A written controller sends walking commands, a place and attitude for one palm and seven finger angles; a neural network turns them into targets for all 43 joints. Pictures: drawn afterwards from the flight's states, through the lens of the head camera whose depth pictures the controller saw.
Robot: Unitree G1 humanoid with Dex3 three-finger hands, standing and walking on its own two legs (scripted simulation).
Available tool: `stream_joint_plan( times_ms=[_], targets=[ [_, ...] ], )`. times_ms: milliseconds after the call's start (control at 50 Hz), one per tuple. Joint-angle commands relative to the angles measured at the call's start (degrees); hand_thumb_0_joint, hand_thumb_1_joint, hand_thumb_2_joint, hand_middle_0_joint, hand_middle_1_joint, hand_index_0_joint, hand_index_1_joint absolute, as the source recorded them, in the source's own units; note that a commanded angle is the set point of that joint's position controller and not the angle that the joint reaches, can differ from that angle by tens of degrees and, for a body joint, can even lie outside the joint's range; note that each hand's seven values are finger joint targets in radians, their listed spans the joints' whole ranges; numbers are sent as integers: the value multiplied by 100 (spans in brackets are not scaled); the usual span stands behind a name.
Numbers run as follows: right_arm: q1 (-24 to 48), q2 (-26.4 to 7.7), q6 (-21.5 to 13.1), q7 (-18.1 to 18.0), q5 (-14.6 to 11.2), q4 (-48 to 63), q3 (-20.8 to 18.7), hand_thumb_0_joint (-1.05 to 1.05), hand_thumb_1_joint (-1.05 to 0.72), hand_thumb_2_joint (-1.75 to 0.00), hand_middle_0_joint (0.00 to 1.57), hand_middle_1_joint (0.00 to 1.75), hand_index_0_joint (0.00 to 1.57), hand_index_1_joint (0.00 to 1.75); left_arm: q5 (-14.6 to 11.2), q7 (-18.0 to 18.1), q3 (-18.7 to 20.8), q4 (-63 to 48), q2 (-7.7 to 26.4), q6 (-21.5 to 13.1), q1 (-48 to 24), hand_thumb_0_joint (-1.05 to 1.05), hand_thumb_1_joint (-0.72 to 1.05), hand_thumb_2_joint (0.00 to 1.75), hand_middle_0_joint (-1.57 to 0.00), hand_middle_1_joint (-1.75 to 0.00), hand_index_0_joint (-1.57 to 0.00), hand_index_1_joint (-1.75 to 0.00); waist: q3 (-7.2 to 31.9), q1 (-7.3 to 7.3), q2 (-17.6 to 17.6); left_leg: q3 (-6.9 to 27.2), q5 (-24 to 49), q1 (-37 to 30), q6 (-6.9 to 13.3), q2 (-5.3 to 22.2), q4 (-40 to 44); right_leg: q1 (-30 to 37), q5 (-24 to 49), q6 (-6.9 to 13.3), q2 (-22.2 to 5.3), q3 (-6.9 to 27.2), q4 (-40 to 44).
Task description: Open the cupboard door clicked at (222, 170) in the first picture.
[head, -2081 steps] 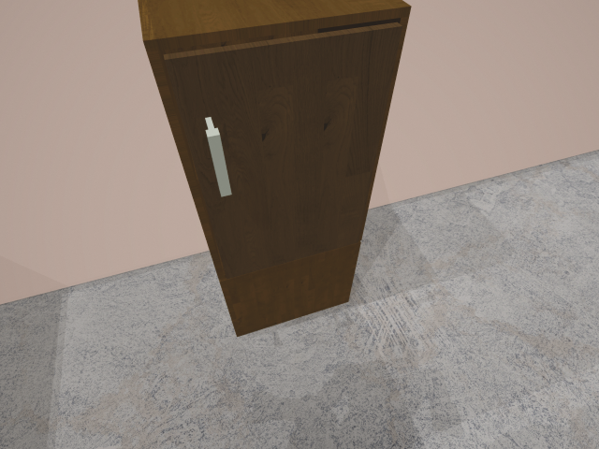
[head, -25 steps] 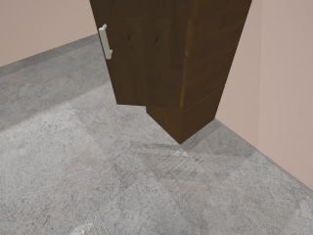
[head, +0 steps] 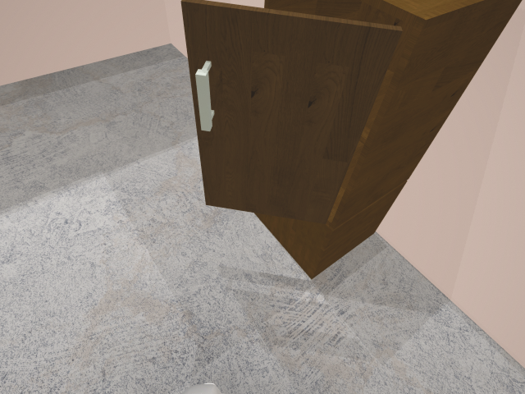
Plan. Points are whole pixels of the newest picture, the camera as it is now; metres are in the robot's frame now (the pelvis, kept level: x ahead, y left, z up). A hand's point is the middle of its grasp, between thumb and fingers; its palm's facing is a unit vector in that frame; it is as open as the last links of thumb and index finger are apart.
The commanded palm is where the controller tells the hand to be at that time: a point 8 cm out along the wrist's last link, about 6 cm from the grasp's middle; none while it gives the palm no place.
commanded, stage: come to a stop and stand still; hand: left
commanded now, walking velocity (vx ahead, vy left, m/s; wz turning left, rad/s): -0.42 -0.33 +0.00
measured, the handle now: (207, 96) +0.65 +0.19 +0.08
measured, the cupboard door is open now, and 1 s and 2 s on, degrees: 45 45 45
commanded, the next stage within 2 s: look again from close up in 1.12 s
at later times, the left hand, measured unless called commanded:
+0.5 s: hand (165, 380) +0.16 +0.17 -0.15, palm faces -0.04 -0.96 -0.27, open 7.3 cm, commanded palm none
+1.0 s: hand out of the picture +0.06 +0.21 -0.16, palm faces -0.02 -0.97 -0.24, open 7.3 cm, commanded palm none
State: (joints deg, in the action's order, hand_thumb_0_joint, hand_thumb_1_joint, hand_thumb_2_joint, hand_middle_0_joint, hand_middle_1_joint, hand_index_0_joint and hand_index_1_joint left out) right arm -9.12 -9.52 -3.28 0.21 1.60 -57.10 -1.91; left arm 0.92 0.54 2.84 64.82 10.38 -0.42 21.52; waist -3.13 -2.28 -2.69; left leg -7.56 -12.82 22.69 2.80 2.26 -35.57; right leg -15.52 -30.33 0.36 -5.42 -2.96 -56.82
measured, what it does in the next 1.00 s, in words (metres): steps on the spot: right foot, then left foot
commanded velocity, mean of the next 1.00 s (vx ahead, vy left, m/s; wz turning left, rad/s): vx -0.08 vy -0.01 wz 0.00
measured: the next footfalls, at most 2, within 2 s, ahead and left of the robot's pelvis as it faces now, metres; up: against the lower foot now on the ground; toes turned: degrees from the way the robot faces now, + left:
right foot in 0.42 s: +0.06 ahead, -0.14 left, +0.00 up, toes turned -4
left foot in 0.70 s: +0.07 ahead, +0.09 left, +0.00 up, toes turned +0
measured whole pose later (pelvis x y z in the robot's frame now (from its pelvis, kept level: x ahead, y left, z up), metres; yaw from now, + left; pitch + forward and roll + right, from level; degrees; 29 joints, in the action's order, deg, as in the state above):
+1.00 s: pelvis +0.05 +0.02 +0.01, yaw -3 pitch +0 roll +0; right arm -12.0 -10.1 -0.8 -1.2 0.6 -54.7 -0.2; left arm 0.9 2.3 -0.1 59.7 11.1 0.4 16.3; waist -2.4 -1.4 0.7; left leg -4.5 -19.1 13.4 3.9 -1.9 -32.1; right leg -12.8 -18.8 -2.3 -3.6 -0.7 -31.4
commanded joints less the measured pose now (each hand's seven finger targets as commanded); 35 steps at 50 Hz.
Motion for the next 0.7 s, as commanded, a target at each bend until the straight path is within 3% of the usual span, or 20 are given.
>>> stream_joint_plan(
  times_ms=[0, 20, 60, 100, 160, 220, 280, 320, 360, 380, 400, 420, 440, 480, 520, 580, 600, 640, 660, 680],
  targets=[
    [-836, -634, -31, -229, 17, -3, -32, 0, -90, -90, 20, 30, 20, 30, -15, -10, -14, -519, 53, -146, -353, 0, 90, 90, -20, -30, -20, -30, 194, 260, 669, 1609, 1965, -830, 645, 1705, 2069, -1329, 736, -17, -204, 406, -839],
    [-632, -584, -52, -266, 5, -7, 26, 0, -90, -90, 20, 30, 20, 30, -42, 16, -53, -404, -63, -62, -121, 0, 90, 90, -20, -30, -20, -30, 289, 102, 582, 1207, 2944, -729, 574, 1620, 1981, -896, 842, -106, -187, 407, -309],
    [-413, -723, 24, -324, -20, -32, 12, 0, -90, -90, 20, 30, 20, 30, -53, 48, -37, -377, 47, 81, 40, 0, 90, 90, -20, -30, -20, -30, 539, 53, 661, 893, 3815, -833, 599, 1647, 1709, -391, 717, -161, -8, 204, 559],
    [-460, -890, 165, -354, -22, -52, -107, 0, -90, -90, 20, 30, 20, 30, -13, 55, 47, -497, 211, 224, -59, 0, 90, 90, -20, -30, -20, -30, 629, 129, 678, 969, 3686, -935, 665, 1774, 1608, -363, 746, -152, 153, 85, 690],
    [-507, -1002, 285, -386, 4, -71, -204, 0, -90, -90, 20, 30, 20, 30, 31, 47, 143, -801, 372, 338, -422, 0, 90, 90, -20, -30, -20, -30, 366, 225, 844, 1196, 3517, -885, 765, 1937, 1584, -718, 500, -106, 271, 185, 362],
    [-462, -1085, 332, -388, 31, -34, -274, 0, -90, -90, 20, 30, 20, 30, 31, 45, 175, -1043, 349, 392, -714, 0, 90, 90, -20, -30, -20, -30, 433, 258, 1128, 1194, 3511, -1080, 752, 1885, 1484, -848, 480, -124, 326, 244, 379],
    [-533, -1150, 346, -366, 46, -8, -324, 0, -90, -90, 20, 30, 20, 30, 16, 48, 149, -1215, 340, 366, -921, 0, 90, 90, -20, -30, -20, -30, 530, 310, 1116, 1261, 3736, -1247, 720, 1888, 1343, -593, 487, -77, 351, 171, 1049],
    [-543, -1181, 372, -337, 25, -17, -359, 0, -90, -90, 20, 30, 20, 30, 7, 55, 135, -1221, 345, 318, -813, 0, 90, 90, -20, -30, -20, -30, 738, 265, 1167, 1170, 3566, -1418, 590, 1733, 1172, -204, 965, -45, 373, 50, 1871],
    [-623, -1091, 400, -285, -31, -18, -367, 0, -90, -90, 20, 30, 20, 30, 30, 69, 135, -1185, 460, 227, -624, 0, 90, 90, -20, -30, -20, -30, 740, 189, 934, 982, 2903, -1191, 282, 1363, 768, 482, 2182, 6, 358, -14, 3100],
    [-708, -925, 401, -242, -71, 11, -361, 0, -90, -90, 20, 30, 20, 30, 57, 93, 173, -1191, 719, 158, -560, 0, 90, 90, -20, -30, -20, -30, 879, 201, 283, 649, 1904, -804, -52, 943, 329, 964, 3628, 158, -171, 558, 3389],
    [-732, -598, 429, -189, -115, 108, -300, 0, -90, -90, 20, 30, 20, 30, 89, 129, 194, -1185, 1066, 112, -645, 0, 90, 90, -20, -30, -20, -30, 794, 254, -761, 98, -159, -159, -389, 235, -296, 1104, 4991, 624, -1192, 1374, 3381],
    [-505, -463, 518, -166, -138, 205, -231, 0, -90, -90, 20, 30, 20, 30, 59, 127, 149, -1188, 1164, 82, -639, 0, 90, 90, -20, -30, -20, -30, 720, 104, -683, 301, -1987, -90, -475, -143, -1179, 690, 5481, 1104, -1708, 1538, 3603],
    [-268, -380, 596, -180, -111, 255, -222, 0, -90, -90, 20, 30, 20, 30, 56, 165, 146, -1155, 1099, 51, -689, 0, 90, 90, -20, -30, -20, -30, 644, 80, -671, 649, -2251, 155, -445, -144, -1739, 705, 5908, 1220, -1552, 1537, 3512],
    [-407, -464, 608, -193, -121, 136, -193, 0, -90, -90, 20, 30, 20, 30, 29, 207, 108, -1103, 972, 26, -982, 0, 90, 90, -20, -30, -20, -30, 615, 220, -848, 781, -1936, 391, -517, -90, -2108, 1085, 6398, 1182, -1282, 1229, 3271],
    [-427, -471, 582, -158, -147, 63, -175, 0, -90, -90, 20, 30, 20, 30, 25, 194, 103, -1096, 992, 11, -1016, 0, 90, 90, -20, -30, -20, -30, 573, 204, -688, 704, -1736, 213, -575, -115, -1671, 1135, 6165, 1055, -1152, 1001, 3288],
    [-422, -417, 532, -127, -144, 7, -138, 0, -90, -90, 20, 30, 20, 30, 24, 186, 127, -957, 1065, 6, -919, 0, 90, 90, -20, -30, -20, -30, 457, 143, -601, 515, -1334, -142, -595, -187, -429, 1216, 5715, 952, -1064, 1008, 3269],
    [-548, -405, 510, -134, -141, -46, -121, 0, -90, -90, 20, 30, 20, 30, 11, 184, 136, -911, 1075, 6, -939, 0, 90, 90, -20, -30, -20, -30, 501, 188, -615, 494, -1027, -392, -589, -189, 125, 1195, 5455, 888, -1014, 1017, 3176],
    [-790, -421, 432, -143, -121, -195, -97, 0, -90, -90, 20, 30, 20, 30, -50, 162, 90, -829, 967, 7, -977, 0, 90, 90, -20, -30, -20, -30, 535, 296, -463, 527, 220, -1269, -505, -157, 1284, 717, 4516, 537, -754, 889, 2980],
    [-814, -598, 372, -150, -97, -199, -121, 0, -90, -90, 20, 30, 20, 30, -64, 136, 70, -841, 778, 26, -920, 0, 90, 90, -20, -30, -20, -30, 600, 241, 137, 959, 1224, -1685, -319, 298, 1311, 294, 3543, 284, -419, 680, 2794],
    [-735, -815, 340, -171, -61, -147, -131, 0, -90, -90, 20, 30, 20, 30, -80, 137, 33, -853, 587, 62, -795, 0, 90, 90, -20, -30, -20, -30, 622, 141, 692, 1383, 1902, -1484, -27, 807, 1245, 286, 2596, 73, -131, 452, 2876]
  ],
)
